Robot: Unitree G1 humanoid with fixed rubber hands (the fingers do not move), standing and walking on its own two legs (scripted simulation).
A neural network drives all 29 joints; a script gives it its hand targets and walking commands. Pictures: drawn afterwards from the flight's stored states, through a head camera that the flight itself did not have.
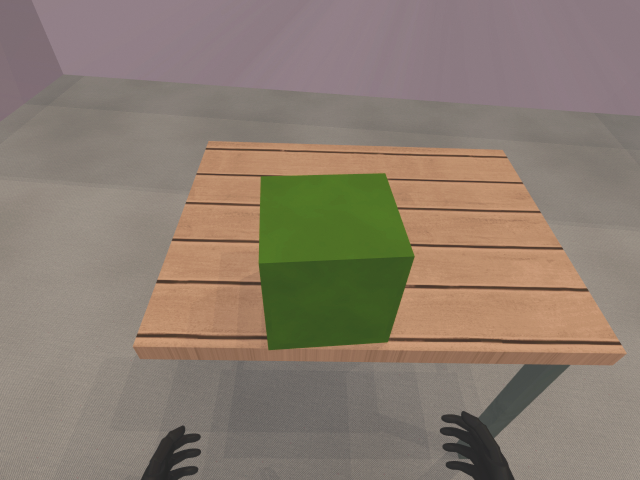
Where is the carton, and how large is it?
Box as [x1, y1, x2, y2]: [259, 173, 414, 349]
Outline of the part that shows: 384,173 261,176 259,270 268,349 387,341 414,256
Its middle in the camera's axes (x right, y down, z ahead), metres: +0.01 +0.04 +0.61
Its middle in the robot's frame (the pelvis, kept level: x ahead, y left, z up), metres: +0.44 +0.00 +0.01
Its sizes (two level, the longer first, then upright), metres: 0.194 0.176 0.210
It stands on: a table, 0.69 m high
